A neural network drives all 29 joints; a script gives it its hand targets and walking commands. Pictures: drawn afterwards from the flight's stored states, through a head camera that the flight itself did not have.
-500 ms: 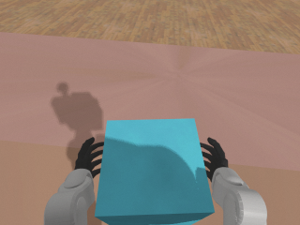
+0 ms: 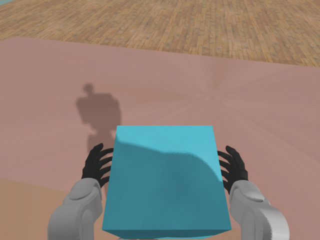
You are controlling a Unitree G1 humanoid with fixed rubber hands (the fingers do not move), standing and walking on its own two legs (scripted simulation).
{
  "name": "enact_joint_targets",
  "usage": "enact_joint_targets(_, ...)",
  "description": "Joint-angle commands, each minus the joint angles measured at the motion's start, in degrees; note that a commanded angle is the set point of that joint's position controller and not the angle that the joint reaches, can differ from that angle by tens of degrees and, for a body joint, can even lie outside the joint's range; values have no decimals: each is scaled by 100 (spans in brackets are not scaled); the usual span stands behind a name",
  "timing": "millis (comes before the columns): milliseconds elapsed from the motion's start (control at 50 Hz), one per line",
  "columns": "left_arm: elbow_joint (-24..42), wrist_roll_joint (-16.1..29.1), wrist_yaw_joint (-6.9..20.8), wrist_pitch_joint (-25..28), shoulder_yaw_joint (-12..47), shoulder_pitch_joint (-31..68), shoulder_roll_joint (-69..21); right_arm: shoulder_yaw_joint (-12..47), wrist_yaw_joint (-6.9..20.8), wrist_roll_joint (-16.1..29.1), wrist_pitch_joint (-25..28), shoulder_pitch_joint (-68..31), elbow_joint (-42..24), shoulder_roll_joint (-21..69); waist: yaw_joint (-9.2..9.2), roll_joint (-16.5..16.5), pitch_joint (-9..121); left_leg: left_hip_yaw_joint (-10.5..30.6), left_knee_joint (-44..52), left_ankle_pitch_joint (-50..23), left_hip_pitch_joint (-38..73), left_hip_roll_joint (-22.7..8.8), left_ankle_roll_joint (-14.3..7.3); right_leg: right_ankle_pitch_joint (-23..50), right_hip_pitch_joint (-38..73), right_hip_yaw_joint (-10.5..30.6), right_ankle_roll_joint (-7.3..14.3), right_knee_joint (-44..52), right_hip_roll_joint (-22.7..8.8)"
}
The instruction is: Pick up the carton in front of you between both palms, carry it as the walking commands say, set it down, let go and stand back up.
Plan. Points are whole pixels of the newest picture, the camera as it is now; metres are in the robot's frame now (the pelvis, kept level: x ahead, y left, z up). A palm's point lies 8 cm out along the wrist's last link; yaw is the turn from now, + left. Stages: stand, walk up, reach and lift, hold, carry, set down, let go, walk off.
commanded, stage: carry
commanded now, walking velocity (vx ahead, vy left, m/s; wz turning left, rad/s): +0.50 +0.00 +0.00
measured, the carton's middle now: (164, 187) +0.24 +0.00 +0.02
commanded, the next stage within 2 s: none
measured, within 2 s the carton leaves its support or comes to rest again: neither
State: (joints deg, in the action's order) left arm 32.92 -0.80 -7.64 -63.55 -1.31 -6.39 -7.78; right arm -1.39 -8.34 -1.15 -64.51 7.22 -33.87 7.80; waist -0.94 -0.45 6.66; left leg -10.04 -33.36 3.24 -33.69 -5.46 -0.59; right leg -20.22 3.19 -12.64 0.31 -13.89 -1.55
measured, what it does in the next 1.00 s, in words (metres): walks ahead: left foot, then right foot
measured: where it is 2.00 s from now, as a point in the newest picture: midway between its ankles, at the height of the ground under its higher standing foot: (163, 123)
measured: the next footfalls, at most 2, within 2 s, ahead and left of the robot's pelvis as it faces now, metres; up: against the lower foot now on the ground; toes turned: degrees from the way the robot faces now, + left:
left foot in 0.08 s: +0.24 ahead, +0.11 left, +0.00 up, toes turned +10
right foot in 0.58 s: +0.55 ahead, -0.07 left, -0.02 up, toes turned -5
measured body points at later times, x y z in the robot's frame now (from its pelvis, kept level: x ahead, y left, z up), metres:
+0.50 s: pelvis +0.32 +0.02 +0.00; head +0.34 +0.03 +0.45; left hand +0.66 +0.18 +0.09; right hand +0.65 -0.14 +0.09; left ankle +0.20 +0.10 -0.74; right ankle +0.46 -0.10 -0.70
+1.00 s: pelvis +0.68 -0.02 -0.04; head +0.73 -0.02 +0.41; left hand +1.01 +0.15 +0.05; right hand +1.02 -0.16 +0.04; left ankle +0.83 +0.06 -0.76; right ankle +0.52 -0.07 -0.75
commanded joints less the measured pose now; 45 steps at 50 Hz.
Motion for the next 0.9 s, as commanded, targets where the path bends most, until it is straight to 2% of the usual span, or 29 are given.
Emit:
enact_joint_targets(0, 601, 1006, -18, -98, 3045, 2082, -3138, 3014, -35, 1006, 9, -2217, -522, 3191, 60, -737, 161, -429, 325, 191, 857, 388, -244, 3776, -26, 214, 529, -676, -1170)
enact_joint_targets(20, 594, 1018, -72, -129, 3043, 2218, -3033, 2900, -79, 997, -6, -2168, -381, 3052, 187, -526, 627, -641, 504, 519, 2017, 690, -323, 4095, -318, -79, 392, -1774, -939)
enact_joint_targets(40, 553, 1021, -121, -149, 3018, 2396, -2882, 2793, -124, 993, -9, -2256, -321, 2915, 315, -173, 1083, -229, 527, 874, 3301, 389, -377, 3337, -1068, -93, 270, -3008, -715)
enact_joint_targets(60, 601, 1008, -160, -169, 2986, 2511, -2827, 2697, -163, 979, -19, -2356, -314, 2727, 332, 1172, 1575, 2195, 1008, 1731, 4269, -1100, -817, 1678, -2352, -20, 29, -4737, -255)
enact_joint_targets(80, 703, 1082, -181, -168, 3017, 2719, -2818, 2696, -176, 1039, 6, -2541, -200, 2831, 310, 1786, 1526, 4034, 1850, 1229, 4924, -1769, -1470, -461, -3899, 468, -22, -5960, 461)
enact_joint_targets(100, 660, 1176, -171, -154, 3045, 2913, -3043, 2717, -156, 1116, 53, -2693, -273, 3027, 298, 1618, 1529, 3765, 1711, 332, 4644, -1781, -1529, -688, -4166, 1062, 133, -6727, 65)
enact_joint_targets(120, 478, 1162, -161, -111, 2962, 3074, -3272, 2745, -132, 1155, 89, -2993, -362, 3219, 270, 1058, 1561, 3082, 1520, -155, 4370, -1665, -1331, -587, -4256, 1251, 250, -6801, -157)
enact_joint_targets(140, 281, 1099, -157, -60, 2897, 3197, -3443, 2802, -102, 1187, 140, -3319, -325, 3378, 260, 577, 1538, 2631, 1499, -206, 3998, -1563, -1210, -259, -4172, 1359, 292, -6603, -360)
enact_joint_targets(160, -4, 997, -157, -11, 2832, 3337, -3555, 2797, -68, 1158, 194, -3561, -155, 3471, 250, 289, 1414, 2238, 1628, 50, 3547, -1387, -991, 58, -4006, 1367, 310, -6197, -483)
enact_joint_targets(180, -198, 899, -170, 68, 2737, 3503, -3625, 2806, -43, 1143, 259, -3845, -38, 3547, 170, 324, 1346, 1967, 1748, 338, 3227, -1266, -823, 252, -3856, 1306, 316, -5880, -514)
enact_joint_targets(200, -518, 775, -198, 135, 2602, 3642, -3633, 2757, -33, 1118, 318, -4147, 186, 3554, 150, 374, 1292, 1727, 1796, 528, 3079, -1193, -804, 353, -3820, 1170, 317, -5664, -482)
enact_joint_targets(260, -1185, 562, -316, 358, 2324, 4372, -3654, 2565, -53, 1117, 518, -4935, 879, 3520, 198, 571, 931, 1379, 2051, 955, 2988, -1069, -901, 841, -4197, 965, 250, -5025, -441)
enact_joint_targets(300, -1516, 556, -364, 474, 2271, 4805, -3734, 2465, -101, 1096, 631, -5210, 1318, 3586, 252, 659, 867, 1179, 2060, 625, 3174, -1028, -982, 1122, -4438, 851, 203, -4462, -454)
enact_joint_targets(360, -1962, 578, -367, 593, 2243, 5251, -3786, 2320, -180, 898, 751, -5433, 1908, 3674, 353, 705, 869, 812, 1760, -417, 3531, -799, -980, 1432, -4414, 662, 199, -3380, -342)
enact_joint_targets(420, -2473, 543, -361, 667, 2117, 5653, -3793, 2114, -264, 673, 817, -5748, 2435, 3663, 446, 718, 790, 512, 1442, -1183, 3614, -597, -905, 1752, -4042, 360, 297, -2446, -68)
enact_joint_targets(460, -2713, 544, -348, 693, 2015, 5869, -3855, 2061, -298, 642, 855, -6007, 2642, 3743, 431, 821, 743, 496, 1251, -1454, 3746, -635, -825, 1885, -3842, 325, 423, -2028, -16)
enact_joint_targets(500, -2803, 625, -315, 725, 1945, 6087, -3974, 2093, -307, 667, 886, -6295, 2700, 3920, 259, 900, 933, 383, 610, -2599, 3945, -678, -642, 1780, -3286, 302, 565, -1688, 122)
enact_joint_targets(520, -2838, 662, -297, 750, 1918, 6091, -4017, 2113, -309, 689, 892, -6412, 2690, 4005, 13, 804, 1234, 156, -170, -2974, 3904, -556, -472, 1810, -2524, 149, 577, -1389, 285)
enact_joint_targets(540, -2898, 652, -287, 781, 1864, 6030, -4024, 2126, -319, 687, 886, -6423, 2708, 4054, -263, 384, 1716, -85, -1392, -2514, 3516, -303, -281, 1858, -1309, 99, 541, -1211, 309)
enact_joint_targets(560, -2884, 623, -282, 820, 1817, 5999, -4001, 2143, -334, 710, 884, -6510, 2654, 4076, -430, -362, 2138, 93, -2538, -971, 2254, -33, -183, 1997, 56, 1259, 623, -1553, -509)
enact_joint_targets(580, -2839, 649, -290, 845, 1791, 6158, -3937, 2199, -340, 739, 880, -6476, 2625, 4214, -223, -1668, 2319, 297, -3881, 1978, 493, 693, -47, 2708, 1141, 3761, 1252, -1314, -1795)
enact_joint_targets(600, -2820, 729, -295, 860, 1826, 6062, -4080, 2221, -342, 783, 894, -6447, 2533, 4291, -324, -1980, 2454, 765, -4761, 2733, -612, 1043, -120, 3012, 1751, 4398, 1726, -1106, -1872)
enact_joint_targets(620, -2674, 785, -262, 868, 1906, 5947, -4179, 2136, -343, 791, 912, -6303, 2595, 4382, -354, -1599, 2398, 1049, -5092, 2658, -898, 772, -262, 3130, 1580, 3959, 1674, -1263, -1751)
enact_joint_targets(640, -2530, 833, -207, 895, 2047, 6017, -4378, 2106, -316, 789, 954, -6351, 2582, 4515, -358, -869, 2131, 1162, -4849, 2417, -955, 602, -307, 3758, 1189, 3490, 1522, -1314, -1633)
enact_joint_targets(660, -2330, 932, -144, 950, 2209, 6132, -4619, 2160, -271, 816, 1019, -6424, 2413, 4648, -340, -422, 2072, 1184, -4418, 2171, -973, 485, -292, 3958, 962, 3189, 1333, -1280, -1547)
enact_joint_targets(700, -1749, 1204, -38, 1074, 2588, 6367, -4849, 2243, -199, 851, 1151, -6352, 2131, 4762, -244, -370, 2276, 1163, -3639, 1879, -872, 333, -266, 4131, 936, 2744, 1150, -1336, -1477)
enact_joint_targets(780, -1295, 1294, -17, 1221, 2880, 5856, -4551, 2429, -230, 768, 1345, -5764, 1796, 4489, -349, -515, 2180, 829, -2385, 1434, -985, 395, -254, 5383, 1043, 2295, 1156, -1402, -1372)
enact_joint_targets(820, -1239, 1340, -12, 1220, 2922, 5666, -4469, 2494, -235, 763, 1353, -5630, 1591, 4348, -350, -504, 2035, 590, -1666, 657, -809, 521, -264, 5592, 922, 1861, 996, -1444, -1053)
enact_joint_targets(880, -1315, 1265, -62, 1175, 2895, 5444, -4103, 2412, -253, 672, 1279, -5474, 1585, 3991, -459, -467, 1668, 12, -30, -747, -162, 889, -273, 5367, 698, 1190, 760, -1599, -400)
